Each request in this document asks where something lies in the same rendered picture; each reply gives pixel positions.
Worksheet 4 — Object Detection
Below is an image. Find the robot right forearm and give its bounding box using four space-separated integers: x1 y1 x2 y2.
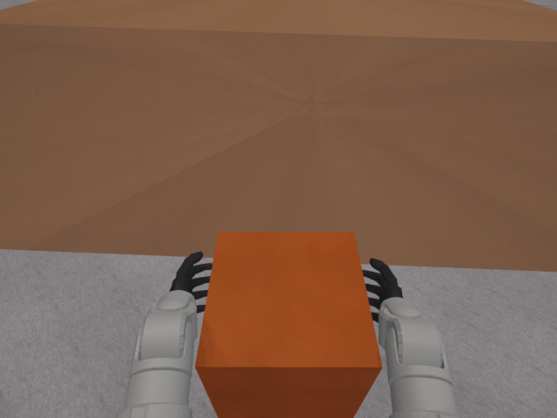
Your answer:
379 297 459 418

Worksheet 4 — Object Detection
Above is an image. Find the carton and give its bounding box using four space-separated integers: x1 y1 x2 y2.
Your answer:
195 232 382 418

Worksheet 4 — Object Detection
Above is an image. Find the right robot hand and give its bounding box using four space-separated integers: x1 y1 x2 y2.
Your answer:
362 258 403 323

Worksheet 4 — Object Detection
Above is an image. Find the robot left forearm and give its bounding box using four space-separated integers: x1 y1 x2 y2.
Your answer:
116 290 198 418

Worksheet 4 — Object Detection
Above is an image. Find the left robot hand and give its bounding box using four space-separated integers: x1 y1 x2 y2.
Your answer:
170 252 212 314

